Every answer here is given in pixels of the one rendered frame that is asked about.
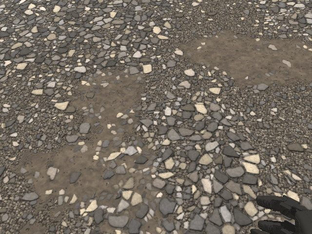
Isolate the right robot hand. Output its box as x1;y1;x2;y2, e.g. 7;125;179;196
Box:
250;195;312;234

